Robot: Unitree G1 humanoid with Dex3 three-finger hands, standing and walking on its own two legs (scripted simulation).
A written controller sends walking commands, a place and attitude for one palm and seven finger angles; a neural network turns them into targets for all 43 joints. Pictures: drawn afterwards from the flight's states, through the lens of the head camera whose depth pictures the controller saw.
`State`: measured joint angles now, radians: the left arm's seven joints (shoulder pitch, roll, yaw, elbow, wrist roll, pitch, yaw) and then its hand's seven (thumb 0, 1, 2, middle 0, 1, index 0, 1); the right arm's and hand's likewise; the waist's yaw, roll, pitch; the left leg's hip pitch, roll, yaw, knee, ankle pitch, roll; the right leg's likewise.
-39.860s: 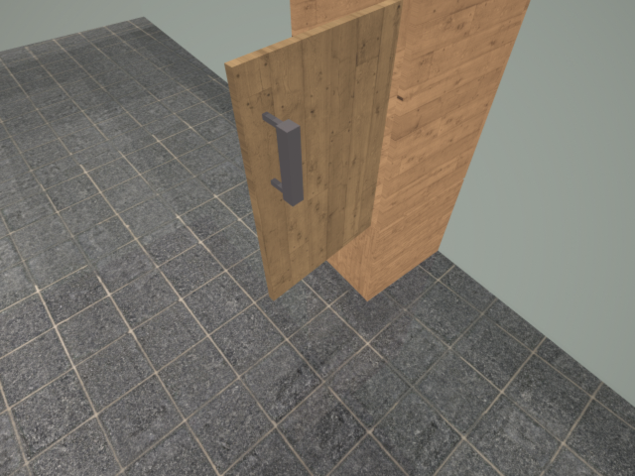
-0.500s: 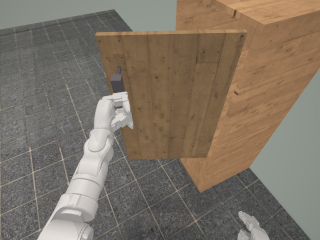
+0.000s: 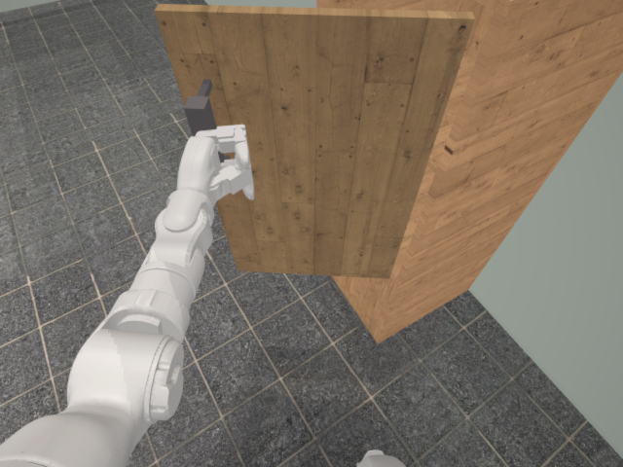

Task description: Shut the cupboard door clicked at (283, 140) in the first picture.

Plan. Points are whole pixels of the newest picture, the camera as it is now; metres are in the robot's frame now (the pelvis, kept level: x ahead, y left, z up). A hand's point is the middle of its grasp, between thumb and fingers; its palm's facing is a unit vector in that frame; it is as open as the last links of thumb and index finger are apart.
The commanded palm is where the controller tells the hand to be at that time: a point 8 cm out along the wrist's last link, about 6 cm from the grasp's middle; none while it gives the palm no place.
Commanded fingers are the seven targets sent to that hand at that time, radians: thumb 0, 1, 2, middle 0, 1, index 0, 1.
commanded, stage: push the door shut along its arc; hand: left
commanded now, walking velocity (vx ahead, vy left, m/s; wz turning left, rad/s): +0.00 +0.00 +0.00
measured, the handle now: (213, 138) +0.54 +0.12 +0.11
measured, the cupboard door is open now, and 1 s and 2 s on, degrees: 57 44 34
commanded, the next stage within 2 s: pull the fist back off the door in 1.18 s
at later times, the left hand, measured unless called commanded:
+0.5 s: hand (277, 137) +0.53 +0.03 +0.12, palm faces -0.28 -0.96 -0.02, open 3.1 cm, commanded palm +0.53 +0.09 +0.12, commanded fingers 0.00 0.90 0.90 -1.30 -1.50 -1.30 -1.50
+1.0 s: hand (281, 119) +0.57 +0.02 +0.12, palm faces -0.38 -0.92 +0.00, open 3.1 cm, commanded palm +0.58 +0.06 +0.12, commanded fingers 0.00 0.90 0.90 -1.30 -1.50 -1.30 -1.50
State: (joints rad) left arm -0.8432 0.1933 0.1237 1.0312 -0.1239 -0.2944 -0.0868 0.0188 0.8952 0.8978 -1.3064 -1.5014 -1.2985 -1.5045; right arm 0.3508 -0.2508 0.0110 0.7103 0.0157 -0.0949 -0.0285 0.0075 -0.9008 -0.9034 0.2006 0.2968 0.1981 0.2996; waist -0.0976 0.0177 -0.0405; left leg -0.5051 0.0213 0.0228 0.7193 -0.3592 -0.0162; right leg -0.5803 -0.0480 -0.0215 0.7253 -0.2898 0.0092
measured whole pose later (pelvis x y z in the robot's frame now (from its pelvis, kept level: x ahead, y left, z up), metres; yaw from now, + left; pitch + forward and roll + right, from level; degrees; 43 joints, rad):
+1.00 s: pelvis +0.00 +0.01 -0.02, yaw +0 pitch +21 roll -1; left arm -1.35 0.44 0.21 1.37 -0.07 -0.22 -0.30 0.01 0.90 0.94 -1.29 -1.50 -1.30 -1.50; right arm 0.43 -0.29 0.02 0.70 -0.04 -0.07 -0.02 0.00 -0.90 -0.90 0.20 0.30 0.20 0.30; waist -0.28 0.04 -0.04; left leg -0.84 0.04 0.00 0.88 -0.41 -0.01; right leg -0.89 -0.04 -0.04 0.83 -0.31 0.01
